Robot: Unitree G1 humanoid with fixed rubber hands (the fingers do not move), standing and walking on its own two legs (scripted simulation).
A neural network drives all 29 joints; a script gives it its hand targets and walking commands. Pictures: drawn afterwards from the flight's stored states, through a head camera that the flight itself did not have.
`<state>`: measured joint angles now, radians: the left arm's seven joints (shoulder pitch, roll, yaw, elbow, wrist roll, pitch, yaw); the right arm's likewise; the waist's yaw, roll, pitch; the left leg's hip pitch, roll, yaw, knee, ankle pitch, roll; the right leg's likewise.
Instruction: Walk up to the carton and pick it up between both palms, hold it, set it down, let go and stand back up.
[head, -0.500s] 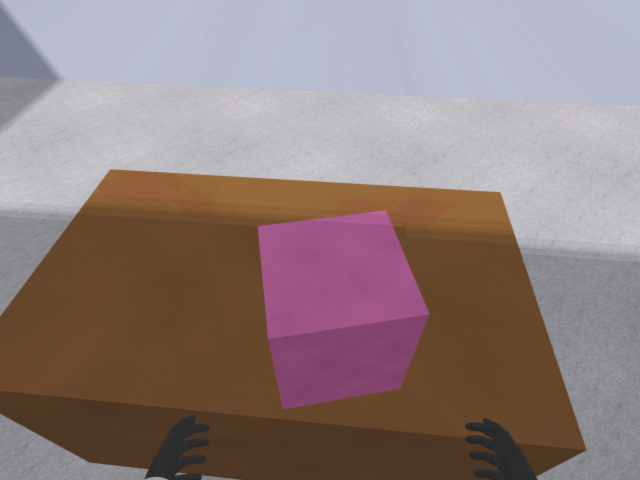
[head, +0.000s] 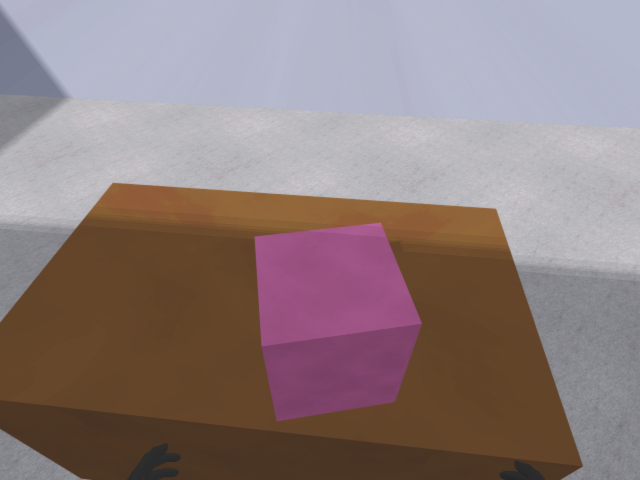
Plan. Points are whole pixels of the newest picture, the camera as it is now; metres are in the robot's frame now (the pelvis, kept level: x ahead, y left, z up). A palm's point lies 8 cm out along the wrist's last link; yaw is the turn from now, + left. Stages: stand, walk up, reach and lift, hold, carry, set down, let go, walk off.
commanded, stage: stand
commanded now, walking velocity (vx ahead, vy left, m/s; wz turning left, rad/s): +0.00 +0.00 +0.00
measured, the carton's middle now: (328, 323) +0.40 +0.01 -0.08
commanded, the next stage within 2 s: none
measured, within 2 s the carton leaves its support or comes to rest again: neither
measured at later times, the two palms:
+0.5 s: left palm out of the picture +0.04 +0.30 -0.12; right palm out of the picture +0.02 -0.26 -0.12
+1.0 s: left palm out of the picture +0.00 +0.30 -0.12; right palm out of the picture +0.02 -0.26 -0.12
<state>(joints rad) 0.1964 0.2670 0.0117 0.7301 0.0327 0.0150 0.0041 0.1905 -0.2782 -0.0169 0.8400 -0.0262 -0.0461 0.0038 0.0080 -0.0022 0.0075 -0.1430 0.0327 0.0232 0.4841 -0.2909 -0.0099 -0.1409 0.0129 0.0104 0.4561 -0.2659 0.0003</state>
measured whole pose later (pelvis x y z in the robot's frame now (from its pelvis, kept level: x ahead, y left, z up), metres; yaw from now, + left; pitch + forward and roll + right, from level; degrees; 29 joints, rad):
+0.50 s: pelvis -0.02 +0.02 +0.00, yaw +0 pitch -4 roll -1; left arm 0.17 0.32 0.00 1.07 0.02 -0.01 -0.01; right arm 0.22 -0.30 0.02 1.05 -0.02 -0.01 0.01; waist -0.01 0.00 0.03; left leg -0.13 0.01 0.03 0.42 -0.23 0.02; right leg -0.12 -0.01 0.02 0.38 -0.19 0.02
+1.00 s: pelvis -0.04 +0.02 +0.00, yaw +0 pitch -4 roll +0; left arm 0.20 0.31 0.00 1.11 0.02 -0.01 0.00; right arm 0.16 -0.32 0.00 1.08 -0.02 0.00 0.01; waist 0.00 0.01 0.04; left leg -0.15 -0.01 0.04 0.41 -0.20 0.03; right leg -0.15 -0.03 0.02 0.39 -0.17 0.03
